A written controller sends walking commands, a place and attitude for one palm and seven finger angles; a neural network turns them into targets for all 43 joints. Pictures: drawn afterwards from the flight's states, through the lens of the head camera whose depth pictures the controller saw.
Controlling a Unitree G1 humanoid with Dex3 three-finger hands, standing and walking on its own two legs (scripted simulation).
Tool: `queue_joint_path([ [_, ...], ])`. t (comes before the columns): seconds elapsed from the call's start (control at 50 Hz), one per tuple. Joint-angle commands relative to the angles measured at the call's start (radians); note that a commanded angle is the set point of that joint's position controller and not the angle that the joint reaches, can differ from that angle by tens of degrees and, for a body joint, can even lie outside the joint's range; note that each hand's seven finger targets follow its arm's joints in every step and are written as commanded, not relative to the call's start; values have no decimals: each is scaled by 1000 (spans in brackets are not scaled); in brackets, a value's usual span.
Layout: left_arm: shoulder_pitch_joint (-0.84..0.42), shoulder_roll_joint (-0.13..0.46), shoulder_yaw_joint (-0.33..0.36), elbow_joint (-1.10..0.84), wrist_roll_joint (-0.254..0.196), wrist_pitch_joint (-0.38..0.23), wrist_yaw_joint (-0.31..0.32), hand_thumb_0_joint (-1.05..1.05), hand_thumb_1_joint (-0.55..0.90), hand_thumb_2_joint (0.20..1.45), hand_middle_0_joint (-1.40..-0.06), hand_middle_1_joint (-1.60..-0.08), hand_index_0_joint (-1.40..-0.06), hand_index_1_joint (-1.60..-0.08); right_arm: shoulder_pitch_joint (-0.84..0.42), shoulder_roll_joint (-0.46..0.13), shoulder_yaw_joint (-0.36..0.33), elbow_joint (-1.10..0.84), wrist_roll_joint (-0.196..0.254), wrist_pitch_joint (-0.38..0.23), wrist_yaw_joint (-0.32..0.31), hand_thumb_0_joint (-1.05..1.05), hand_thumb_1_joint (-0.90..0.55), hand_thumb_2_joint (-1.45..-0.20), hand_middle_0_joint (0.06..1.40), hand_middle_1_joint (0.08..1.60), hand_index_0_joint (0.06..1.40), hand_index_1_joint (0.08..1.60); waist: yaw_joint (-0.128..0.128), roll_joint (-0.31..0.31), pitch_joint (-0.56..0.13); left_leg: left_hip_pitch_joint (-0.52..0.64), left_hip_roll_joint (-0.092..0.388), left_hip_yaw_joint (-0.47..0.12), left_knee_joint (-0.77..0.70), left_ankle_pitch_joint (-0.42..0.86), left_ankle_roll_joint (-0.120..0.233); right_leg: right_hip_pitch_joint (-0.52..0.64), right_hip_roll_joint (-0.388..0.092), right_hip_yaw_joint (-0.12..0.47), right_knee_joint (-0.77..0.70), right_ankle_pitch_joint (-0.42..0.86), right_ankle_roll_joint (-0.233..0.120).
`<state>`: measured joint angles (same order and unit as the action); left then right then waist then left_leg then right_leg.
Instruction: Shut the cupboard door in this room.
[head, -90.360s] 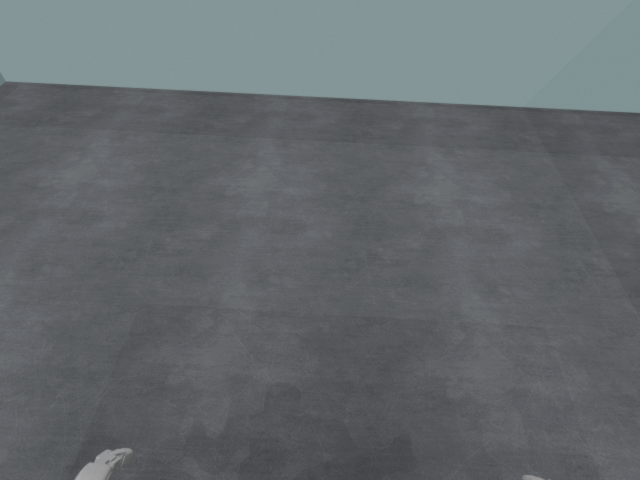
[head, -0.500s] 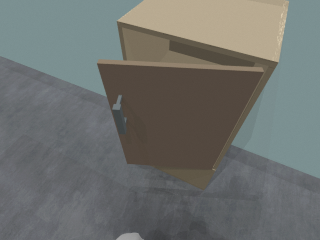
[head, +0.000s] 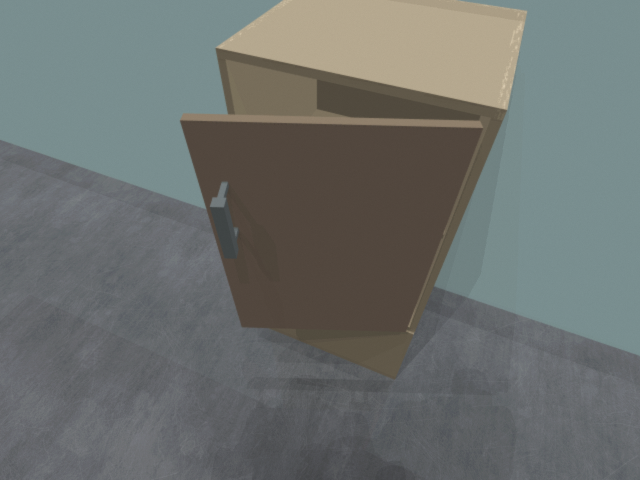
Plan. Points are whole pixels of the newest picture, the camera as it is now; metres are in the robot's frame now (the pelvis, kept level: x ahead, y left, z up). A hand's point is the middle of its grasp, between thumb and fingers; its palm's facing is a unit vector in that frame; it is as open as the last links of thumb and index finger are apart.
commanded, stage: come to a stop and stand still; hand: left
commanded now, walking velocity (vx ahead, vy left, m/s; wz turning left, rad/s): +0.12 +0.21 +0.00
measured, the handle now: (227, 220) +0.50 +0.18 +0.01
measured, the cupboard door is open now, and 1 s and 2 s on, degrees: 22 22 22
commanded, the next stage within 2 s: look again from close up in 0.22 s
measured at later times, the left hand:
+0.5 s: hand out of the picture -0.01 +0.20 -0.18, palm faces +0.00 -0.98 -0.19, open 7.4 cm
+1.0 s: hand out of the picture -0.08 +0.22 -0.17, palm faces +0.01 -0.98 -0.20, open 7.4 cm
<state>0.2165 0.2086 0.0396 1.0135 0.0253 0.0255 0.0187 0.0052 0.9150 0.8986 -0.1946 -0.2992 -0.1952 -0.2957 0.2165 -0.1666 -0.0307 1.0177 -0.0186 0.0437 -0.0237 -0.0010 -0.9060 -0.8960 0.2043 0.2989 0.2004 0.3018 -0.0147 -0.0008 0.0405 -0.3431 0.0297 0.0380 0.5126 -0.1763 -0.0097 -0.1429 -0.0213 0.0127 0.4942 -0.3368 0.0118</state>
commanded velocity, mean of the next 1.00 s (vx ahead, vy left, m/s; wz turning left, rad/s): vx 0.03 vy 0.01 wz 0.00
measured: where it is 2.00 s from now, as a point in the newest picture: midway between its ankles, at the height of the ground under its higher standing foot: outside the picture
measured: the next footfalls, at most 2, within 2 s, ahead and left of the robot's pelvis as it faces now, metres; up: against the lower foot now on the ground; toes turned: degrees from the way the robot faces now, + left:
right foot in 1.56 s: +0.07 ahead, -0.15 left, +0.00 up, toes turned -3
left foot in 1.82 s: +0.14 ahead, +0.07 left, +0.00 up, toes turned +5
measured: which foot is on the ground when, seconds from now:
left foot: down 0.00-1.00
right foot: down 0.00-1.00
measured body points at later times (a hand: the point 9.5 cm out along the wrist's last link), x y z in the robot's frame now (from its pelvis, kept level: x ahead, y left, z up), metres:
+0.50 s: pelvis -0.01 +0.03 +0.00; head +0.00 +0.04 +0.45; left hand -0.01 +0.25 -0.17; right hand +0.02 -0.20 -0.15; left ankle +0.02 +0.12 -0.73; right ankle -0.04 -0.13 -0.73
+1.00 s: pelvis -0.04 +0.04 +0.00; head -0.04 +0.05 +0.45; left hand -0.08 +0.28 -0.16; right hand +0.00 -0.20 -0.14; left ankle +0.02 +0.12 -0.73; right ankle -0.05 -0.13 -0.73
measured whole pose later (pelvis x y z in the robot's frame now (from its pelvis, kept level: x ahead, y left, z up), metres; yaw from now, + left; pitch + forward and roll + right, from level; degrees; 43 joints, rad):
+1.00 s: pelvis -0.04 +0.04 +0.00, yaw +1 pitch -1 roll -1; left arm 0.39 0.20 -0.01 1.06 0.03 0.00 0.02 0.01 0.91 0.90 -0.20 -0.30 -0.20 -0.30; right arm 0.25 -0.18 -0.01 1.03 -0.02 0.01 0.00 0.00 -0.91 -0.90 0.20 0.30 0.20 0.30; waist 0.01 -0.02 0.01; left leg -0.30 -0.04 0.04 0.47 -0.17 0.06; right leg -0.20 -0.06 0.03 0.49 -0.33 0.02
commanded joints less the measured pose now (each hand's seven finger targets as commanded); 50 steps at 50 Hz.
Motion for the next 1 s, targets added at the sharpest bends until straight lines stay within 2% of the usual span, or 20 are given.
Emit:
queue_joint_path([
  [0.0,4,153,12,-40,-1,-30,5,0,900,900,-200,-300,-200,-300,24,-94,-20,-51,-7,-17,23,0,-900,-900,200,300,200,300,-1,-199,96,49,-5,-20,57,-145,-13,-248,-240,279,-387,-282,-138],
  [0.04,13,125,7,-26,-9,-41,3,0,900,900,-200,-300,-200,-300,60,-94,-15,-17,-8,-27,21,0,-900,-900,200,300,200,300,-1,-200,126,49,-4,-25,45,-66,-8,-194,-206,235,-341,-105,-128],
  [0.16,88,102,13,12,-11,-46,9,0,900,900,-200,-300,-200,-300,135,-104,-5,22,0,-50,9,0,-900,-900,200,300,200,300,18,-116,53,96,7,-30,-40,55,-8,-61,-183,151,-189,211,-109],
  [0.2,118,77,11,30,-15,-45,12,0,900,900,-200,-300,-200,-300,153,-111,0,39,1,-59,-2,0,-900,-900,200,300,200,300,24,-98,4,152,35,-52,-76,171,3,-24,-139,106,-127,350,-88],
  [0.22,130,65,10,36,-15,-42,14,0,900,900,-200,-300,-200,-300,159,-116,2,49,5,-63,-10,0,-900,-900,200,300,200,300,30,-60,-31,191,52,-64,-60,281,15,-5,-114,71,-87,432,-74],
  [0.24,127,64,6,45,-18,-36,17,0,900,900,-200,-300,-200,-300,165,-119,2,57,8,-65,-13,0,-900,-900,200,300,200,300,28,7,-65,215,57,-73,-56,348,24,8,-105,54,-65,421,-63],
  [0.28,118,52,2,52,-19,-27,22,0,900,900,-200,-300,-200,-300,165,-119,4,66,10,-62,-18,0,-900,-900,200,300,200,300,26,42,-53,206,72,-93,-78,339,37,11,-83,39,-75,292,-51],
  [0.3,220,57,-14,85,-6,-69,61,0,900,900,-200,-300,-200,-300,17,-109,20,-21,16,-81,-1,0,-900,-900,200,300,200,300,66,76,56,120,66,-55,124,264,20,-86,-131,116,-152,544,-45],
  [0.32,181,109,-7,55,0,-85,56,0,900,900,-200,-300,-200,-300,51,-81,27,-51,14,-74,4,0,-900,-900,200,300,200,300,3,55,50,80,27,-43,111,117,6,-48,-180,131,-109,823,-59],
  [0.34,161,115,-7,33,-3,-81,46,0,900,900,-200,-300,-200,-300,150,-62,18,-26,2,-76,-2,0,-900,-900,200,300,200,300,-23,74,-28,121,17,-24,42,79,18,0,-176,97,3,872,-78],
  [0.36,155,94,-15,31,-9,-80,46,0,900,900,-200,-300,-200,-300,185,-86,16,-13,1,-77,-6,0,-900,-900,200,300,200,300,-16,39,-116,146,37,-47,50,177,33,45,-131,61,39,752,-70],
  [0.38,149,73,-18,25,-11,-72,47,0,900,900,-200,-300,-200,-300,184,-109,12,-18,7,-76,-8,0,-900,-900,200,300,200,300,-12,26,-152,163,66,-78,48,270,44,47,-99,33,36,554,-61],
  [0.42,146,55,-24,14,-6,-53,44,0,900,900,-200,-300,-200,-300,131,-125,9,-38,10,-77,-8,0,-900,-900,200,300,200,300,10,93,-108,150,101,-124,3,341,61,1,-49,11,20,221,-46],
  [0.46,152,44,-29,12,-6,-39,40,0,900,900,-200,-300,-200,-300,81,-134,7,-60,10,-71,-7,0,-900,-900,200,300,200,300,26,82,-12,78,98,-152,-48,192,74,-43,-28,8,-12,52,-39],
  [0.5,146,46,-31,6,-3,-31,34,0,900,900,-200,-300,-200,-300,62,-133,2,-77,8,-63,-2,0,-900,-900,200,300,200,300,21,26,66,16,72,-162,-106,-70,65,-90,-30,28,-39,-11,-44],
  [0.6,148,63,-30,-20,2,-22,26,0,900,900,-200,-300,-200,-300,38,-163,-13,-90,2,-54,9,0,-900,-900,200,300,200,300,24,37,90,-24,80,-215,-239,-360,66,-124,-21,10,-16,-63,-37],
  [0.72,181,82,-32,-26,4,-31,19,0,900,900,-200,-300,-200,-300,21,-168,-16,-94,4,-56,14,0,-900,-900,200,300,200,300,31,23,19,21,76,-204,-252,-333,68,-106,-33,20,-45,-24,-38],
  [0.86,187,99,-36,-13,-1,-43,15,0,900,900,-200,-300,-200,-300,25,-167,-12,-65,9,-60,16,0,-900,-900,200,300,200,300,21,7,14,58,61,-177,-229,-262,57,-137,-56,54,-104,-24,-39],
  [0.92,233,71,-39,13,2,-36,11,0,900,900,-200,-300,-200,-300,49,-152,-11,-41,5,-51,17,0,-900,-900,200,300,200,300,23,31,1,60,77,-185,-248,-401,60,-138,-32,16,-80,-129,-33],
  [0.98,267,61,-32,28,6,-30,4,0,900,900,-200,-300,-200,-300,36,-165,-18,-38,0,-44,16,0,-900,-900,200,300,200,300,31,41,38,-1,87,-202,-261,-495,70,-141,-9,0,-53,-171,-40],
])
